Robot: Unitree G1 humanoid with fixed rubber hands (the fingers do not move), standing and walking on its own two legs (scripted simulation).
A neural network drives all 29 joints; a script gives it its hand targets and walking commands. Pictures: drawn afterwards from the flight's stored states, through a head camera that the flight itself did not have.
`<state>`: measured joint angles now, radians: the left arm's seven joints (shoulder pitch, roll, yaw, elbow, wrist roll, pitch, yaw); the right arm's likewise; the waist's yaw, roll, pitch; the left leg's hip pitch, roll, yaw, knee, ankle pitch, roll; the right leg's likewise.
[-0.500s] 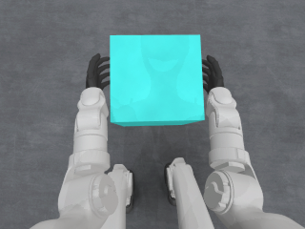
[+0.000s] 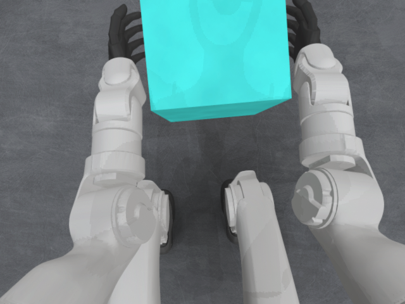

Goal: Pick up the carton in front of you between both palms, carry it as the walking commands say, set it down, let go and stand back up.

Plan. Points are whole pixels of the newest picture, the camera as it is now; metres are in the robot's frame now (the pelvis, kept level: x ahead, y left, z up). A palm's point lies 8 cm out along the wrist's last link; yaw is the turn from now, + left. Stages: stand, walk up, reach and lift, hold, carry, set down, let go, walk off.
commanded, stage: set down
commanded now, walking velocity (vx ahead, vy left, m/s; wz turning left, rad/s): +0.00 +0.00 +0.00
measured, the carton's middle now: (211, 62) +0.53 -0.07 -0.20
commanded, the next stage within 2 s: none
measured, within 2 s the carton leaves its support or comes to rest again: rests again in 0.84 s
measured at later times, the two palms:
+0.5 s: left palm (150, 71) +0.54 +0.06 -0.26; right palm (283, 57) +0.54 -0.24 -0.26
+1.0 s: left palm (144, 73) +0.54 +0.08 -0.28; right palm (276, 62) +0.53 -0.23 -0.28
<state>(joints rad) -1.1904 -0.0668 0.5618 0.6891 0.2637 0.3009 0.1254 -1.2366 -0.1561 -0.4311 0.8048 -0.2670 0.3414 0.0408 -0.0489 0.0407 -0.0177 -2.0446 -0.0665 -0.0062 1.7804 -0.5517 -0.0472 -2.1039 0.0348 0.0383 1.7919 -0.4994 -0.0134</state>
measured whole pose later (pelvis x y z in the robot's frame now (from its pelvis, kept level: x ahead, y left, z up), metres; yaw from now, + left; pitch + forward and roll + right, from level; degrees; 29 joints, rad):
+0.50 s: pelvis +0.00 +0.00 -0.08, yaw +1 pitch +41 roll +7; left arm -1.36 0.04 0.43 0.71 0.02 0.25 0.23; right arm -1.48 -0.36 -0.16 0.92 -0.03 0.30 0.00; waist -0.07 0.05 0.34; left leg -2.15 -0.12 -0.01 2.09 -0.65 -0.09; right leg -2.24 0.05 0.05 2.12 -0.58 -0.03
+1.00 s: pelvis -0.01 +0.01 -0.11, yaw +0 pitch +34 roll +2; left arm -1.49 0.10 0.41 0.90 0.02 0.21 0.21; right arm -1.59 -0.40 -0.21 1.08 -0.08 0.26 0.07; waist -0.08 0.09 0.46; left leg -2.17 -0.17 -0.02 2.18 -0.62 -0.08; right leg -2.21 0.01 0.04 2.19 -0.58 0.00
